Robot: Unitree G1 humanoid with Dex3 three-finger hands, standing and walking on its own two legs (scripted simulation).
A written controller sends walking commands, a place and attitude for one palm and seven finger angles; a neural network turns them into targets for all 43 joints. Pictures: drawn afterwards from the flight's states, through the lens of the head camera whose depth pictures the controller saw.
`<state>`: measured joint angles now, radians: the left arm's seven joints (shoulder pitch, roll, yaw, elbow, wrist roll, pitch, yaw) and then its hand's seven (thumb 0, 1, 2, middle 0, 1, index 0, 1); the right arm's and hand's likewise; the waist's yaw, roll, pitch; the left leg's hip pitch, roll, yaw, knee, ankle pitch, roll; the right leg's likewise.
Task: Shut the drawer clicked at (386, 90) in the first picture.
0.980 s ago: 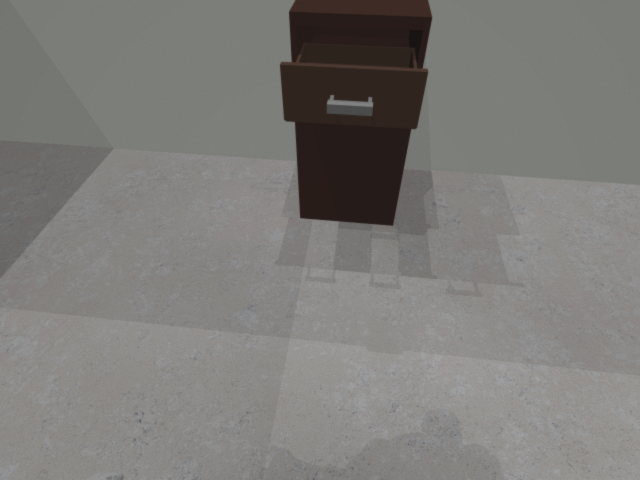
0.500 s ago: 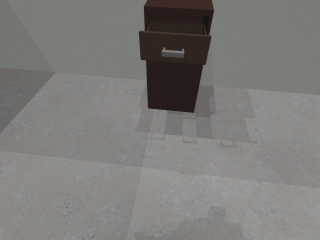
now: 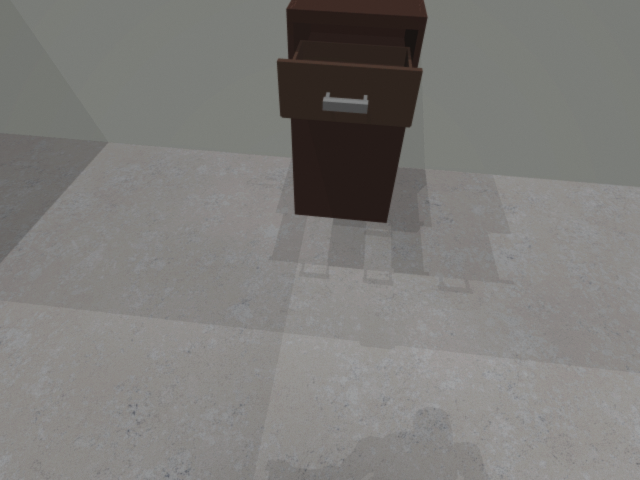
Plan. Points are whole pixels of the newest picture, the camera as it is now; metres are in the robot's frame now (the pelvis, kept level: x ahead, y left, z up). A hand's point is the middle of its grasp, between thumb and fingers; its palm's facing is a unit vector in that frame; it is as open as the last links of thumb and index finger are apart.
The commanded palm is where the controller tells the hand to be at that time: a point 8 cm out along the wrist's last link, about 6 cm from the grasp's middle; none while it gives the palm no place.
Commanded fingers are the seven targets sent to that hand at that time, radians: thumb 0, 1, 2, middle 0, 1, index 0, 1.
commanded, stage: look at it before walking up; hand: left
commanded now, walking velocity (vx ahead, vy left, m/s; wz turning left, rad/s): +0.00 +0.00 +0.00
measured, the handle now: (345, 101) +1.04 -0.01 -0.03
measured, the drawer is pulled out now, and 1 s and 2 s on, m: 0.29 0.29 0.29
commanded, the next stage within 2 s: walk to a spot facing it in 0.46 s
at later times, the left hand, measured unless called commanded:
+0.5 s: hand out of the picture +0.07 +0.24 -0.16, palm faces -0.03 -0.94 -0.33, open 7.4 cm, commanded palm none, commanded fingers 0.00 0.90 0.90 -0.20 -0.30 -0.20 -0.30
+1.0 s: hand out of the picture +0.13 +0.17 -0.18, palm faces -0.18 -0.97 -0.16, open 7.4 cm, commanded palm none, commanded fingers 0.00 0.90 0.90 -0.20 -0.30 -0.20 -0.30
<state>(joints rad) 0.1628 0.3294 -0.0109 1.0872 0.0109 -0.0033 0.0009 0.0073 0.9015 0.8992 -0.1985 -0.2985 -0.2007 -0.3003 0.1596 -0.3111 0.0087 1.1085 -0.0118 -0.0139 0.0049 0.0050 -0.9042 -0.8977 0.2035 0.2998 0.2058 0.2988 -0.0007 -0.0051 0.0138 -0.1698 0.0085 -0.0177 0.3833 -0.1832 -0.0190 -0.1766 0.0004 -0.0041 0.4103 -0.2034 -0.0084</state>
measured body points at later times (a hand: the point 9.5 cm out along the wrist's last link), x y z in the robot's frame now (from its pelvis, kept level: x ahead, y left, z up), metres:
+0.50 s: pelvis +0.01 +0.00 +0.00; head +0.01 +0.00 +0.45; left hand +0.08 +0.29 -0.13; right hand +0.08 -0.29 -0.13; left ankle +0.02 +0.13 -0.74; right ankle +0.01 -0.11 -0.74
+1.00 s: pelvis +0.08 -0.01 -0.01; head +0.10 +0.00 +0.44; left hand +0.14 +0.23 -0.17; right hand -0.02 -0.22 -0.16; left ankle +0.02 +0.13 -0.74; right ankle +0.10 -0.12 -0.69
